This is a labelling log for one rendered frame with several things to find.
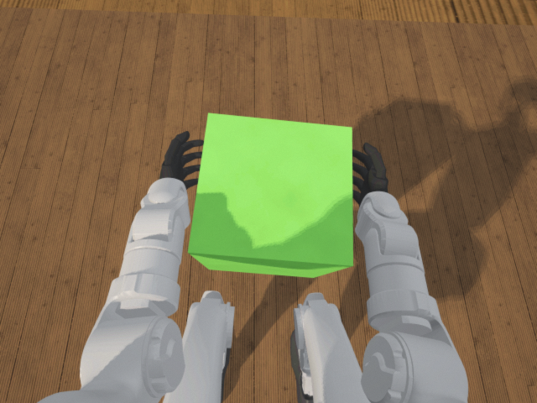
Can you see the robot left forearm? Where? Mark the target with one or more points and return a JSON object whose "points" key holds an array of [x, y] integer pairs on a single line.
{"points": [[147, 284]]}

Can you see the right robot hand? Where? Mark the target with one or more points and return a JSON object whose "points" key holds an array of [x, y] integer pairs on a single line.
{"points": [[374, 174]]}

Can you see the carton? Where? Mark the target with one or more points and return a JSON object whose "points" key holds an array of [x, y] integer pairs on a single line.
{"points": [[274, 197]]}

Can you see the robot right foot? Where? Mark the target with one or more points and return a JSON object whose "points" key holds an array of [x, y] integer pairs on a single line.
{"points": [[295, 362]]}

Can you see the left robot hand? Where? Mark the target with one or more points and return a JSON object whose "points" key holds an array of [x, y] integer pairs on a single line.
{"points": [[174, 160]]}

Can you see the right robot upper arm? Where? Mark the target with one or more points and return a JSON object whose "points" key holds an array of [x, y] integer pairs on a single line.
{"points": [[403, 368]]}

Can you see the robot left thigh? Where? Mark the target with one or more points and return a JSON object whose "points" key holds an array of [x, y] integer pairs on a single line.
{"points": [[208, 333]]}

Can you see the left robot upper arm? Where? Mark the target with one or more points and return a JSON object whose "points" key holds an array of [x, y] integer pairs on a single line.
{"points": [[133, 360]]}

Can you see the robot right forearm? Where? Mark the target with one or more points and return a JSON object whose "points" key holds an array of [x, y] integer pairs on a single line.
{"points": [[399, 298]]}

